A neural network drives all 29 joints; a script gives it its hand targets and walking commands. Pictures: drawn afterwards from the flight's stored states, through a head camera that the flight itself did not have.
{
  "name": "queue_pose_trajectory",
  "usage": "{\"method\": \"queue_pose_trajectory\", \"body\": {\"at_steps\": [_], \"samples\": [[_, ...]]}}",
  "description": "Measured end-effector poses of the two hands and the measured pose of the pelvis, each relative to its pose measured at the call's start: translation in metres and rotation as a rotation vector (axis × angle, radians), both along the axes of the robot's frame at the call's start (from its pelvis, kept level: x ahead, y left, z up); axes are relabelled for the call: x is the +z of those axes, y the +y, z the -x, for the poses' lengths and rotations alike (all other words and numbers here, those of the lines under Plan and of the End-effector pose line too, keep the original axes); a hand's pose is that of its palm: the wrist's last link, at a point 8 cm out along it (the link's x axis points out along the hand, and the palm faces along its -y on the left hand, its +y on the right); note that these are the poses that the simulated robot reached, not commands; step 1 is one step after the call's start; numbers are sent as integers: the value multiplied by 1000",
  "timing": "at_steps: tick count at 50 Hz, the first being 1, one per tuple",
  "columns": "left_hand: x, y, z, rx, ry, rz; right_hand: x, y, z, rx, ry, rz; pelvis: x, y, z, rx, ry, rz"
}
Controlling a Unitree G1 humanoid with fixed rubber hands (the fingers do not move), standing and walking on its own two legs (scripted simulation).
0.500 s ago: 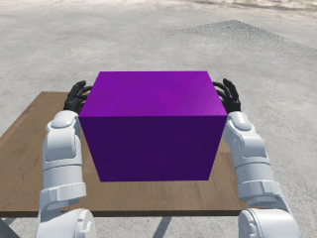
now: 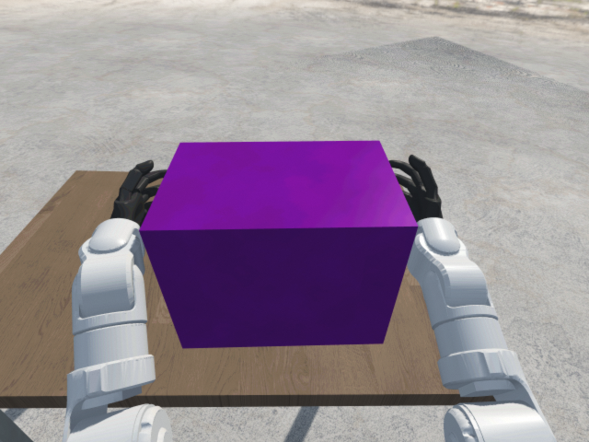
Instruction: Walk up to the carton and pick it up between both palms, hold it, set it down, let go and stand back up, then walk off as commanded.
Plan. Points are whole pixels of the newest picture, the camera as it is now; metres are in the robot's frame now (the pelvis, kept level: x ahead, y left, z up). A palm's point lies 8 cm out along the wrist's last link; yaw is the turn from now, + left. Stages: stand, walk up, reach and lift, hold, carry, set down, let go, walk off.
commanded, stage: hold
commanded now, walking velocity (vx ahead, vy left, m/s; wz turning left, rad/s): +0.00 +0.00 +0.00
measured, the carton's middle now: (281, 243) +0.36 +0.01 +0.14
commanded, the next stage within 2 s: set down in 0.96 s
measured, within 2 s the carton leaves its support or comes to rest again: neither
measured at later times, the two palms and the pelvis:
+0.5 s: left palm (142, 209) +0.37 +0.19 +0.20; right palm (424, 208) +0.37 -0.18 +0.20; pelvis +0.00 +0.00 +0.00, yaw +0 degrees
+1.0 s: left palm (126, 221) +0.33 +0.20 +0.20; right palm (427, 215) +0.34 -0.17 +0.21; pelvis -0.01 +0.00 +0.00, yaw +0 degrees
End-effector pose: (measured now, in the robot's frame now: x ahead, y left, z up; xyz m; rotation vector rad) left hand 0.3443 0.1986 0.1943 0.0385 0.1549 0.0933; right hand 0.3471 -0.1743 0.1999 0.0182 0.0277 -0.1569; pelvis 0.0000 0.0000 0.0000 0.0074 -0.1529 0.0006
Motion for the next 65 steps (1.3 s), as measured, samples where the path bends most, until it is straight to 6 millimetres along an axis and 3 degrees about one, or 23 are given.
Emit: {"method": "queue_pose_trajectory", "body": {"at_steps": [7,14,29,35,49,56,65], "samples": [[5,1,9,3,-14,-6,7,0,7,15,-11,-10,0,0,8,0,-10,1],[15,-4,2,-4,-26,-14,14,-5,2,18,-21,-17,0,0,8,0,-6,0],[-2,-7,-26,-10,37,-22,-6,-7,-22,-10,39,-1,1,-1,-8,-1,30,-2],[-6,-1,-15,-2,17,-5,-8,-1,-14,-2,19,-10,1,0,-9,-1,21,-1],[9,1,11,2,-24,-9,8,0,10,16,-17,-12,-1,1,9,0,-16,2],[11,-2,6,-6,-40,1,12,-3,8,12,-37,-15,0,1,10,0,-12,1],[8,-5,-19,-24,-89,-35,19,-5,-13,-1,-130,32,0,2,-4,1,20,-1]]}}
